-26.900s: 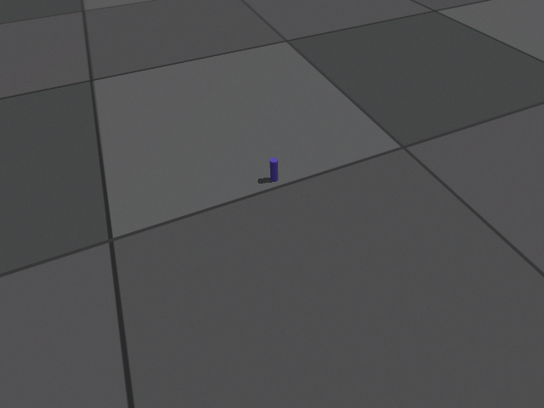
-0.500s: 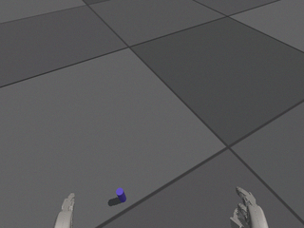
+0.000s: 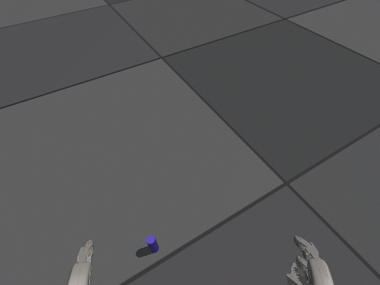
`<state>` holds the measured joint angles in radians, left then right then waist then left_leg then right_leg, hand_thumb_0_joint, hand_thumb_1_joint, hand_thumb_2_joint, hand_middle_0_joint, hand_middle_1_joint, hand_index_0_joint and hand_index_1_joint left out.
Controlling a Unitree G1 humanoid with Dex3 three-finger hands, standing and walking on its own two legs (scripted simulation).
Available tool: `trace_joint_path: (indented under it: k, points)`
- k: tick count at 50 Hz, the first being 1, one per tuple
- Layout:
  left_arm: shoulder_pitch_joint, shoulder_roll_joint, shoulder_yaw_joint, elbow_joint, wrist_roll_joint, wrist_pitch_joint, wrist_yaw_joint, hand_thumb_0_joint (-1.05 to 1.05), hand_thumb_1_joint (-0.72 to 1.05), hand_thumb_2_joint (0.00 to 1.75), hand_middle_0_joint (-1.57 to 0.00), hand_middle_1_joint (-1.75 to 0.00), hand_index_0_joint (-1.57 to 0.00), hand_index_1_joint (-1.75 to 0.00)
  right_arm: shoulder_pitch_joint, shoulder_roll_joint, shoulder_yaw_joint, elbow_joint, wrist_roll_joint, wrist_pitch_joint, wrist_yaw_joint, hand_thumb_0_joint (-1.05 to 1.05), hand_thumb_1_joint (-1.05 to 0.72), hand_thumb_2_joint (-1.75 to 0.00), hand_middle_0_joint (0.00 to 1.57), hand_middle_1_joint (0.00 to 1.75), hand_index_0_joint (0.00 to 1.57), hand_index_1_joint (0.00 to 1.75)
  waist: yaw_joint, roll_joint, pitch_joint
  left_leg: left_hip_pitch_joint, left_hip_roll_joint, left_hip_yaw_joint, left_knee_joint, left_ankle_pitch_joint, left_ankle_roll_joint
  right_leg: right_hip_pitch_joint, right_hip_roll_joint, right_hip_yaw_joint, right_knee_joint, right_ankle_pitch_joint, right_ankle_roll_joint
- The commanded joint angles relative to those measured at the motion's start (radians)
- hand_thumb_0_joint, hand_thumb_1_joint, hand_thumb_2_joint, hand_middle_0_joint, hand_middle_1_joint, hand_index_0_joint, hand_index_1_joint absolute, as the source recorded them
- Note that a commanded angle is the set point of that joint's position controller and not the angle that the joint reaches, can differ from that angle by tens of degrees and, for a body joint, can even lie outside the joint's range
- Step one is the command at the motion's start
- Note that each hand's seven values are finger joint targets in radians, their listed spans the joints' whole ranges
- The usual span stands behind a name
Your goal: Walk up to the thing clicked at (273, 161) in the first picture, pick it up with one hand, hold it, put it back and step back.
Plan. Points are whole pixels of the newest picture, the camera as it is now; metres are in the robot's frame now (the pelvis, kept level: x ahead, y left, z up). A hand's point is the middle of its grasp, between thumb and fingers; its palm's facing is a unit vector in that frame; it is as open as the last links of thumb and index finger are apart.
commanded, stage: home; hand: left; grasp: from the side
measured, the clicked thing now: (152, 244) +0.43 +0.20 -0.66
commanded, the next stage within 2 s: stand in 0.02 s
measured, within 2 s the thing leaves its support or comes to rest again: neither
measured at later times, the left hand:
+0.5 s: hand (112, 284) +0.17 +0.18 -0.06, palm faces +0.10 -0.95 -0.29, open 10.7 cm
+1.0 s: hand out of the picture +0.06 +0.25 -0.11, palm faces -0.01 -0.94 -0.34, open 7.4 cm
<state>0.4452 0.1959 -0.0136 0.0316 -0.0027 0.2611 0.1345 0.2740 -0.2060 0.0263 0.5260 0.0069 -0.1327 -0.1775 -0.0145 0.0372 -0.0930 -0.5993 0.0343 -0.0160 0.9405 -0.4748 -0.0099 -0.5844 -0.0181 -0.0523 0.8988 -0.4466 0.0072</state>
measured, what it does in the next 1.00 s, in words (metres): stands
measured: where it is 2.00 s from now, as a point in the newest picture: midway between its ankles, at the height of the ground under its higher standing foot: outside the picture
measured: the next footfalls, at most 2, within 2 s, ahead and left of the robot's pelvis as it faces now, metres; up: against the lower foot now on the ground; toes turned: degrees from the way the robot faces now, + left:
none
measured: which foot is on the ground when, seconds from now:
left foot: down 0.00-1.00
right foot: down 0.00-1.00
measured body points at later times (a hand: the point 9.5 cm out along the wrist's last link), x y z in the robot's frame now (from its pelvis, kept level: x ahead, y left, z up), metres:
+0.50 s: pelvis +0.00 +0.00 +0.00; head +0.03 +0.00 +0.45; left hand +0.16 +0.23 -0.04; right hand +0.16 -0.24 -0.08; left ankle +0.00 +0.12 -0.69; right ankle +0.00 -0.13 -0.69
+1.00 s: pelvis +0.00 +0.01 +0.04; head +0.00 +0.01 +0.49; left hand +0.06 +0.30 -0.09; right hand +0.06 -0.27 -0.09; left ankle +0.00 +0.12 -0.69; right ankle +0.00 -0.13 -0.69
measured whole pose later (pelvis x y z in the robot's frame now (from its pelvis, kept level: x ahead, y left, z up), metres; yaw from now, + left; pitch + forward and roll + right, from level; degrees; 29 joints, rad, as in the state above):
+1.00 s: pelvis +0.00 +0.01 +0.04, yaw +0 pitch -2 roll +0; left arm 0.21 0.32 0.01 0.98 0.03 0.00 0.02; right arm 0.20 -0.31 -0.03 1.02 -0.04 0.00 -0.01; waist 0.01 0.00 0.05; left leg -0.21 -0.01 0.01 0.52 -0.28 0.01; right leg -0.21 -0.06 -0.03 0.53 -0.27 0.03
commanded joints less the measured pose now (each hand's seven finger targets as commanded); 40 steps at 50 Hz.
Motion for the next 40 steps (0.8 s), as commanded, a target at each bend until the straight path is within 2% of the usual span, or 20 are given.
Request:
trace_joint_path:
  k: [1,4,6,8,9,10,13,16,17,20,24,25,26,27,28,30,33,35,37,40]
  points:
    - [-0.018,0.096,0.052,-0.187,0.004,-0.05,0.014,0.0,-0.56,0.05,-0.05,-0.06,-0.05,-0.05,-0.066,-0.122,-0.054,-0.157,0.001,-0.058,-0.014,0.0,-0.9,-0.9,0.2,0.3,0.2,0.3,-0.003,-0.015,-0.093,0.068,-0.021,0.009,-0.159,0.209,0.012,0.066,0.034,-0.017,-0.146,0.18,-0.015]
    - [-0.012,0.101,0.059,-0.184,0.003,-0.049,0.011,0.0,-0.54,0.06,-0.05,-0.06,-0.05,-0.06,-0.061,-0.117,-0.052,-0.159,0.002,-0.057,-0.015,0.0,-0.9,-0.9,0.2,0.3,0.2,0.3,-0.008,-0.047,-0.108,0.067,-0.026,0.019,-0.138,0.227,0.019,0.083,0.027,-0.008,-0.158,0.212,-0.007]
    - [-0.002,0.111,0.074,-0.198,0.005,-0.05,0.013,0.0,-0.53,0.07,-0.05,-0.06,-0.05,-0.06,-0.052,-0.118,-0.055,-0.153,0.0,-0.056,-0.016,0.0,-0.9,-0.9,0.2,0.3,0.2,0.3,-0.003,-0.012,-0.145,0.084,-0.025,0.021,-0.131,0.269,0.015,0.098,0.026,-0.004,-0.145,0.252,-0.01]
    - [0.004,0.094,0.055,-0.178,0.005,-0.047,0.01,0.0,-0.37,0.23,-0.2,-0.22,-0.2,-0.22,-0.047,-0.121,-0.056,-0.149,-0.001,-0.054,-0.016,0.0,-0.9,-0.9,0.2,0.3,0.2,0.3,-0.011,-0.029,-0.135,0.091,-0.021,0.015,-0.133,0.305,0.013,0.099,0.031,-0.014,-0.132,0.279,-0.013]
    - [-0.003,0.105,0.06,-0.198,0.004,-0.045,0.013,0.0,-0.29,0.31,-0.2,-0.3,-0.2,-0.3,-0.052,-0.121,-0.056,-0.152,0.0,-0.054,-0.016,0.0,-0.9,-0.9,0.2,0.3,0.2,0.3,-0.003,-0.004,-0.126,0.083,-0.024,0.017,-0.133,0.298,0.013,0.089,0.029,-0.012,-0.136,0.275,-0.012]
    - [-0.018,0.093,0.05,-0.187,0.003,-0.047,0.012,0.0,-0.21,0.39,-0.2,-0.3,-0.2,-0.3,-0.054,-0.118,-0.054,-0.152,-0.001,-0.054,-0.015,0.0,-0.9,-0.9,0.2,0.3,0.2,0.3,-0.014,-0.018,-0.111,0.082,-0.022,0.015,-0.135,0.289,0.013,0.084,0.031,-0.015,-0.136,0.266,-0.012]
    - [-0.023,0.115,0.069,-0.202,0.003,-0.046,0.013,0.0,0.03,0.63,-0.2,-0.3,-0.2,-0.3,-0.057,-0.119,-0.055,-0.156,0.0,-0.051,-0.017,0.0,-0.9,-0.9,0.2,0.3,0.2,0.3,-0.003,-0.01,-0.124,0.078,-0.024,0.016,-0.141,0.26,0.015,0.085,0.03,-0.013,-0.146,0.237,-0.012]
    - [-0.018,0.096,0.053,-0.187,0.001,-0.045,0.011,0.0,0.27,0.87,-0.2,-0.3,-0.2,-0.3,-0.061,-0.12,-0.054,-0.158,0.001,-0.053,-0.017,0.0,-0.9,-0.9,0.2,0.3,0.2,0.3,-0.007,-0.021,-0.104,0.069,-0.024,0.015,-0.145,0.237,0.016,0.078,0.029,-0.013,-0.15,0.216,-0.012]
    - [-0.012,0.111,0.067,-0.19,0.002,-0.043,0.013,0.0,0.35,0.9,-0.2,-0.3,-0.2,-0.3,-0.058,-0.123,-0.055,-0.157,0.001,-0.052,-0.015,0.0,-0.9,-0.9,0.2,0.3,0.2,0.3,-0.001,-0.017,-0.11,0.068,-0.024,0.013,-0.148,0.236,0.015,0.085,0.029,-0.015,-0.147,0.21,-0.013]
    - [-0.022,0.107,0.063,-0.19,0.002,-0.042,0.012,0.0,0.59,0.9,-0.2,-0.3,-0.2,-0.3,-0.061,-0.122,-0.055,-0.163,0.002,-0.052,-0.017,0.0,-0.9,-0.9,0.2,0.3,0.2,0.3,-0.01,-0.034,-0.118,0.074,-0.025,0.017,-0.141,0.24,0.018,0.083,0.028,-0.011,-0.156,0.224,-0.009]
    - [-0.014,0.107,0.062,-0.196,0.002,-0.043,0.012,0.0,0.9,0.9,-0.2,-0.3,-0.2,-0.3,-0.058,-0.121,-0.054,-0.157,0.001,-0.051,-0.015,0.0,-0.9,-0.9,0.2,0.3,0.2,0.3,-0.002,-0.007,-0.118,0.079,-0.022,0.012,-0.146,0.263,0.014,0.088,0.03,-0.016,-0.14,0.234,-0.016]
    - [-0.002,0.11,0.065,-0.193,0.003,-0.043,0.014,0.0,0.9,0.9,-0.2,-0.3,-0.2,-0.3,-0.057,-0.124,-0.056,-0.161,0.001,-0.05,-0.017,0.0,-0.9,-0.9,0.2,0.3,0.2,0.3,-0.006,-0.019,-0.132,0.082,-0.023,0.012,-0.141,0.274,0.015,0.094,0.029,-0.014,-0.141,0.247,-0.014]
    - [-0.2,0.235,0.104,0.158,0.096,-0.159,-0.035,0.0,0.9,0.9,-0.2,-0.3,-0.2,-0.3,-0.107,-0.253,-0.087,0.054,-0.111,0.018,0.043,0.0,-0.9,-0.9,0.2,0.3,0.2,0.3,0.029,-0.083,0.025,0.112,0.022,-0.051,-0.192,0.37,0.051,0.177,-0.057,0.082,-0.164,0.275,-0.074]
    - [-0.157,0.242,0.109,0.242,0.105,-0.205,-0.061,0.0,0.9,0.9,-0.2,-0.3,-0.2,-0.3,-0.095,-0.249,-0.098,0.093,-0.12,0.046,0.076,0.0,-0.9,-0.9,0.2,0.3,0.2,0.3,0.033,-0.109,-0.04,0.16,0.021,-0.021,-0.166,0.408,0.07,0.212,-0.07,0.103,-0.174,0.34,-0.099]
    - [-0.151,0.259,0.101,0.277,0.095,-0.236,-0.078,0.0,0.9,0.9,-0.2,-0.3,-0.2,-0.3,-0.096,-0.25,-0.104,0.095,-0.11,0.062,0.092,0.0,-0.9,-0.9,0.2,0.3,0.2,0.3,0.02,-0.1,-0.04,0.159,0.014,-0.038,-0.174,0.378,0.078,0.214,-0.079,0.128,-0.194,0.347,-0.11]
    - [-0.185,0.258,0.09,0.361,0.067,-0.268,-0.096,0.0,0.9,0.9,-0.2,-0.3,-0.2,-0.3,-0.092,-0.238,-0.102,0.128,-0.08,0.065,0.12,0.0,-0.9,-0.9,0.2,0.3,0.2,0.3,0.021,-0.044,-0.071,0.216,0.01,-0.039,-0.215,0.367,0.077,0.254,-0.088,0.139,-0.197,0.346,-0.102]
    - [-0.228,0.268,0.087,0.481,0.051,-0.282,-0.105,0.0,0.9,0.9,-0.2,-0.3,-0.2,-0.3,-0.121,-0.234,-0.109,0.169,-0.059,0.071,0.15,0.0,-0.9,-0.9,0.2,0.3,0.2,0.3,0.029,-0.089,-0.026,0.255,0.002,-0.041,-0.266,0.248,0.073,0.223,-0.095,0.139,-0.285,0.225,-0.082]
    - [-0.269,0.277,0.086,0.553,0.052,-0.291,-0.106,0.0,0.9,0.9,-0.2,-0.3,-0.2,-0.3,-0.109,-0.228,-0.105,0.213,-0.063,0.077,0.156,0.0,-0.9,-0.9,0.2,0.3,0.2,0.3,0.014,-0.087,-0.001,0.275,0.006,-0.045,-0.312,0.241,0.069,0.229,-0.104,0.142,-0.315,0.207,-0.075]
    - [-0.269,0.275,0.082,0.617,0.048,-0.299,-0.104,0.0,0.9,0.9,-0.2,-0.3,-0.2,-0.3,-0.128,-0.242,-0.108,0.248,-0.064,0.081,0.159,0.0,-0.9,-0.9,0.2,0.3,0.2,0.3,0.028,-0.034,0.027,0.284,0.017,-0.061,-0.357,0.251,0.069,0.257,-0.094,0.121,-0.339,0.227,-0.061]
    - [-0.28,0.281,0.081,0.7,0.041,-0.302,-0.102,0.0,0.9,0.9,-0.2,-0.3,-0.2,-0.3,-0.126,-0.245,-0.104,0.295,-0.06,0.086,0.161,0.0,-0.9,-0.9,0.2,0.3,0.2,0.3,0.028,-0.032,0.035,0.312,0.033,-0.078,-0.425,0.287,0.062,0.315,-0.087,0.106,-0.363,0.267,-0.052]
